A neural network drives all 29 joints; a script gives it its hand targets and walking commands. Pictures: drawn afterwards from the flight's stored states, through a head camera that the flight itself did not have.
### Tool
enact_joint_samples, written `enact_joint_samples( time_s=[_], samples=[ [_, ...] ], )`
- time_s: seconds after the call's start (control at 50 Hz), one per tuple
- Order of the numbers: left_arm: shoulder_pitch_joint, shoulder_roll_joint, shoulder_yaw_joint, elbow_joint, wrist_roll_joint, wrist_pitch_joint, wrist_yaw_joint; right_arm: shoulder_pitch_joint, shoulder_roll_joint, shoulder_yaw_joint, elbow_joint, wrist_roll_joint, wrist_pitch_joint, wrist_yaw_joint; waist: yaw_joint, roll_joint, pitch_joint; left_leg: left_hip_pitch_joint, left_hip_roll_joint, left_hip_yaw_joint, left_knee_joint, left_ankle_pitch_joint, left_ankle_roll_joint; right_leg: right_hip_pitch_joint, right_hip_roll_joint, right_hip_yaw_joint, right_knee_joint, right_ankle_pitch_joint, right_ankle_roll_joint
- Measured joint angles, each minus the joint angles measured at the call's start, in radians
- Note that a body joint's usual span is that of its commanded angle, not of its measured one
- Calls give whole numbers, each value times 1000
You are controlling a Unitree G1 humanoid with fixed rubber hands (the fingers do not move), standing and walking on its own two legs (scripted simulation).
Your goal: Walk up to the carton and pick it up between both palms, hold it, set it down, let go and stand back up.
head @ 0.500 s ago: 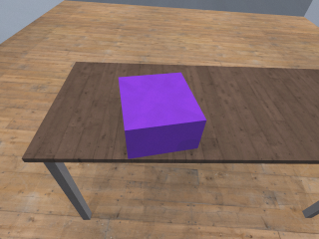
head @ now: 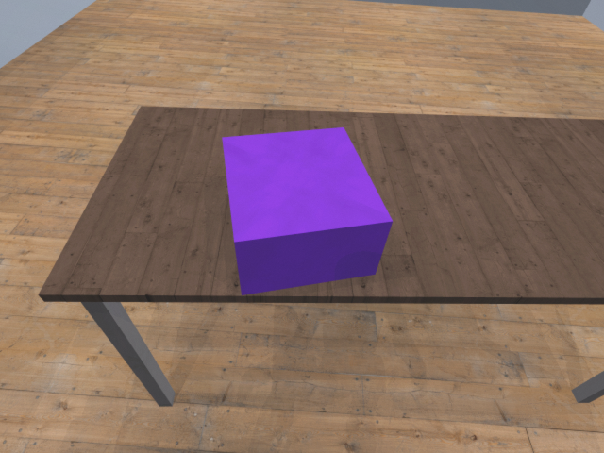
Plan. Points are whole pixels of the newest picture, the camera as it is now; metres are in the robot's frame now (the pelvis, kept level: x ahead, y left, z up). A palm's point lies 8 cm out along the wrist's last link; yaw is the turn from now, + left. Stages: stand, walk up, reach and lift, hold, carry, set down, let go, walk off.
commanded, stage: stand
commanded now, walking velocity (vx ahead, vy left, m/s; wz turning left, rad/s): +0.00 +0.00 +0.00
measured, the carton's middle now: (297, 204) +0.53 +0.00 +0.00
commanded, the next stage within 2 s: none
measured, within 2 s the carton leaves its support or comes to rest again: neither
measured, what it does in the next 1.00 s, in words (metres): stands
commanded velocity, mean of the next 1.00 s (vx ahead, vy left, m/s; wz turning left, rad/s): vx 0.00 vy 0.00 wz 0.00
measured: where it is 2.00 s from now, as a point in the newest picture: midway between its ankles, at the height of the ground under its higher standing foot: outside the picture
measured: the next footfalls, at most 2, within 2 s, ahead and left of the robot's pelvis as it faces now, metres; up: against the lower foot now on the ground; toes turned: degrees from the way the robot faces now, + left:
none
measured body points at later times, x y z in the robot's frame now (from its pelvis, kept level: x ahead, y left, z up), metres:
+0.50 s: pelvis +0.02 +0.01 +0.01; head +0.02 +0.02 +0.46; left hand +0.08 +0.30 -0.13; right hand +0.08 -0.28 -0.12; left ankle +0.09 +0.14 -0.73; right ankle -0.02 -0.15 -0.73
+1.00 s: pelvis +0.04 +0.00 +0.01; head +0.04 +0.01 +0.46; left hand +0.08 +0.30 -0.13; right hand +0.08 -0.29 -0.13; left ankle +0.09 +0.14 -0.73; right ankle -0.02 -0.15 -0.73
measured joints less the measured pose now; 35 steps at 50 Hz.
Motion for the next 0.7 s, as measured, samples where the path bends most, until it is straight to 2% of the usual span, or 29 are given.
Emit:
enact_joint_samples(
  time_s=[0.46,0.7],
  samples=[
    [-85,1,-5,43,-11,-4,11,-90,-4,4,30,9,-11,-10,5,-13,21,74,-12,23,-63,-4,8,80,-15,14,-95,21,12],
    [-84,12,-2,67,-6,-4,13,-91,-3,-5,48,9,-5,-10,-4,-10,24,78,-18,24,-75,-6,7,85,-21,13,-106,19,14]
  ],
)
